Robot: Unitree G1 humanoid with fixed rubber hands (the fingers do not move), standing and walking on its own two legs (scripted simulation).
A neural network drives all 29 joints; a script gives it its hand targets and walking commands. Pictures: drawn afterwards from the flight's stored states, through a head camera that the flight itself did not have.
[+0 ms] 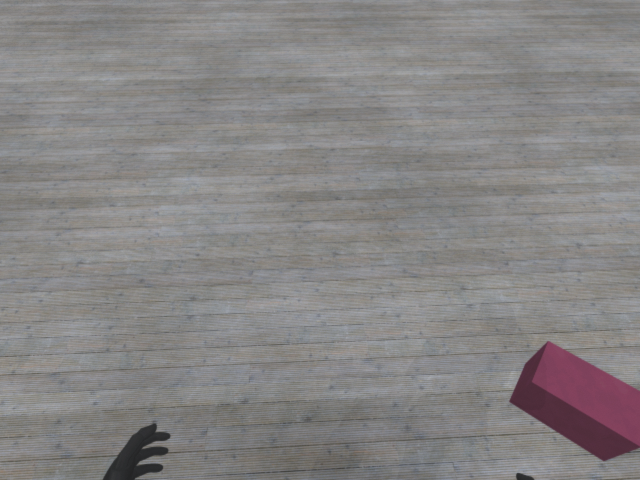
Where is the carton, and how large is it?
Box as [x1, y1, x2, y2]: [509, 341, 639, 460]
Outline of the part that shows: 525,363 510,398 510,402 603,460 639,447 638,390 549,341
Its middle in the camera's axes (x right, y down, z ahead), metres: +0.73 +0.45 +1.12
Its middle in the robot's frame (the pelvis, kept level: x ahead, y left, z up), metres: +0.43 -0.72 -0.67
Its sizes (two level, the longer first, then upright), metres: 0.270 0.152 0.165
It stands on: the floor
